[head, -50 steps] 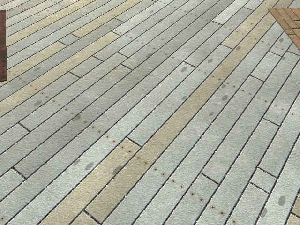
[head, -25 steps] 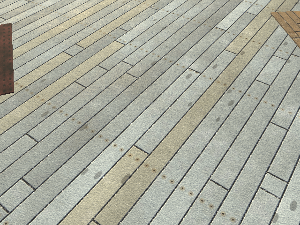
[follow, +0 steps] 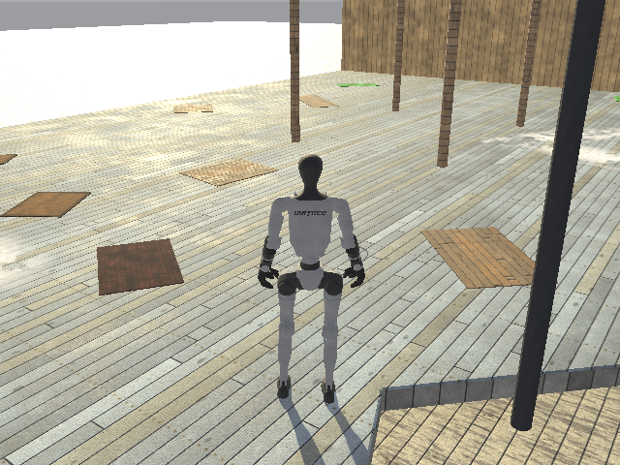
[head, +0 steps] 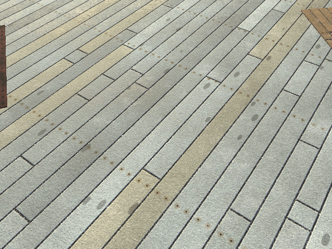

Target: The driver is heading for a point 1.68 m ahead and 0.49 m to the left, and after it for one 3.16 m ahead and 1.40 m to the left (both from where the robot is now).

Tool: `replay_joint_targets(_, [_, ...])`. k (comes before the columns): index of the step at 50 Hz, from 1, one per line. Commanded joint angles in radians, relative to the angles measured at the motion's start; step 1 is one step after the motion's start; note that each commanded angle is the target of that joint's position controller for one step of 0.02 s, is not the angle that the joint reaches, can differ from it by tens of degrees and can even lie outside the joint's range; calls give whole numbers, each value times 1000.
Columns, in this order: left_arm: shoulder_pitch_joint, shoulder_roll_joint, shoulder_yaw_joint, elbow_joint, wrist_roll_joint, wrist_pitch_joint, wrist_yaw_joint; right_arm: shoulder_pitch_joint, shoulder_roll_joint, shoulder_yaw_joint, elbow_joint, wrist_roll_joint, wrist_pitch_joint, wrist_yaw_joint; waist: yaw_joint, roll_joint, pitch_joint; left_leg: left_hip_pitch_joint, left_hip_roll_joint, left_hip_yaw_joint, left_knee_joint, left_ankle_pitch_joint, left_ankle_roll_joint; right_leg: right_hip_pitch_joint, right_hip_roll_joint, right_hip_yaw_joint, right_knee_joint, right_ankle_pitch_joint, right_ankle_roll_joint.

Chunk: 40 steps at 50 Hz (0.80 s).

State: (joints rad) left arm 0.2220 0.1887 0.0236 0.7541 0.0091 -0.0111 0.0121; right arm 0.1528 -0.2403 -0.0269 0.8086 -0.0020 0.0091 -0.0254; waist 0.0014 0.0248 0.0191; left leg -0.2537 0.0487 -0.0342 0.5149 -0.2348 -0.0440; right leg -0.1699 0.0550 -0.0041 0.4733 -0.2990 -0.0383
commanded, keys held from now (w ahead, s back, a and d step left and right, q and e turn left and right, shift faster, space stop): no key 0.54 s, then w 0.46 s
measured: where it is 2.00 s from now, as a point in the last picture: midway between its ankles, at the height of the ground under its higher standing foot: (141, 203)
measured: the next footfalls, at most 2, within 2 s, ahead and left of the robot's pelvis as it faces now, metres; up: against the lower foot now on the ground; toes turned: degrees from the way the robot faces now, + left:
left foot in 1.08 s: +0.28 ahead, +0.20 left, +0.00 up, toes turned +2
right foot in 1.66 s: +0.64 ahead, +0.01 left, +0.00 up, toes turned -2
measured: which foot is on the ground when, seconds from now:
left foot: down 0.00-0.80, up 0.82-1.00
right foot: down 0.00-1.00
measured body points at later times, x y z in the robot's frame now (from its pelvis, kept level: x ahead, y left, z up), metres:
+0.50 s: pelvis +0.01 +0.02 +0.00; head +0.02 +0.02 +0.45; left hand +0.07 +0.28 -0.14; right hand +0.09 -0.23 -0.14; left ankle +0.01 +0.14 -0.74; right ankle -0.03 -0.10 -0.74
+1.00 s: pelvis +0.11 +0.06 -0.01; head +0.13 +0.07 +0.44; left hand +0.01 +0.30 -0.16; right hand +0.26 -0.18 -0.13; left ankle +0.17 +0.17 -0.70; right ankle -0.03 -0.10 -0.74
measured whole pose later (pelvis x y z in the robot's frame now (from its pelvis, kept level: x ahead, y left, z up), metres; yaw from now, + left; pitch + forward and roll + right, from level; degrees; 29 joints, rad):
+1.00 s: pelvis +0.11 +0.06 -0.01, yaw +0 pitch +2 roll +0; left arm 0.51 0.21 0.03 1.05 -0.02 -0.06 0.02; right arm 0.11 -0.24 -0.01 0.92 0.04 -0.12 0.05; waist 0.06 -0.03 0.01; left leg -0.56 0.03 0.06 0.88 -0.42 0.06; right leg -0.01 -0.05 0.06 0.42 -0.44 0.04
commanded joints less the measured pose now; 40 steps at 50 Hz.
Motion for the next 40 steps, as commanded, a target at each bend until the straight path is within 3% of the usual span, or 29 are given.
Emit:
replay_joint_targets(1, [61, 115, 29, -16, 16, -18, -4, -3, -146, -40, -37, 5, -2, -10, 11, 39, -39, 130, 28, -28, -15, 294, 66, -62, -76, 71, -89, 183, -10])
replay_joint_targets(2, [23, 121, 30, -12, 9, -19, -2, -3, -116, -34, -32, 4, -3, -9, -9, 20, -25, 119, 24, -35, -24, 279, 68, -66, -67, 56, -68, 186, 1])
replay_joint_targets(5, [13, 116, 33, 2, 0, -5, 8, 11, -97, -31, 3, 3, -18, -7, -9, 25, -44, 112, 17, -32, -21, 326, 66, -36, -67, 45, -34, 279, 9])
replay_joint_targets(14, [22, 129, 40, 81, -4, 24, 26, -2, -102, -29, 92, 5, -31, 4, 0, -10, -38, 88, 5, -24, -34, 315, 72, 21, -74, 42, -27, 286, 22])
replay_joint_targets(27, [44, 125, 29, 202, -5, 21, 35, 3, -88, -24, 196, 3, -18, -5, -5, -21, 6, 83, -17, -10, -74, 204, 74, -10, -74, 30, -62, 185, 34])
replay_joint_targets(29, [75, 123, 29, 229, -14, 21, 36, 34, -91, -27, 220, 12, -12, -8, -5, -18, -1, 68, -50, 14, -65, -126, 90, -29, -45, 3, -46, -98, 14])
replay_joint_targets(30, [71, 131, 30, 227, -18, 19, 37, 36, -98, -30, 220, 16, -11, -9, -7, -21, 40, 17, -52, 5, -68, -330, 105, -77, -47, 14, -42, -263, -5])
replay_joint_targets(32, [70, 129, 27, 217, -24, 1, 38, 28, -100, -30, 209, 19, -28, -9, -4, -9, 132, -79, -22, -48, -86, -508, 134, -160, -71, 56, -43, -424, -36])
replay_joint_targets(37, [118, 106, 18, 226, -36, -68, 15, 61, -93, -28, 201, 33, -89, 17, 1, -14, 131, -95, 18, -130, -61, -440, 178, -165, -103, 123, -14, -354, -83])
replay_joint_targets(39, [168, 117, 21, 237, -40, -85, 6, 43, -78, -22, 187, 34, -108, 27, 19, -42, 112, -143, -12, -93, -3, -361, 175, -83, -120, 171, -41, -323, -112])
replay_joint_targets(40, [223, 133, 25, 252, -44, -91, 2, 13, -63, -17, 170, 34, -120, 32, 39, -88, 110, -214, -45, -44, 70, -301, 164, -5, -152, 239, -78, -308, -141])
